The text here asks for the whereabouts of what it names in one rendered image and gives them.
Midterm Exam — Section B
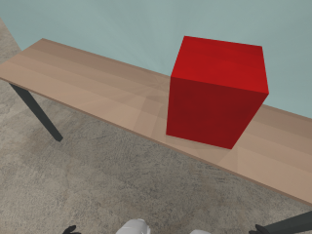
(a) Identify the right robot hand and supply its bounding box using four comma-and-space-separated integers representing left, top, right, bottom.
249, 224, 270, 234

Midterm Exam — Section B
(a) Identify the carton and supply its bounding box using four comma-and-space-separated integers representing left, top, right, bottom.
166, 35, 269, 149

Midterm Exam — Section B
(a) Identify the left robot thigh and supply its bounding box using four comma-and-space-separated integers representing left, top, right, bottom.
116, 219, 151, 234

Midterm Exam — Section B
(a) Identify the table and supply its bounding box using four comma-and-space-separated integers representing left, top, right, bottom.
0, 38, 312, 234

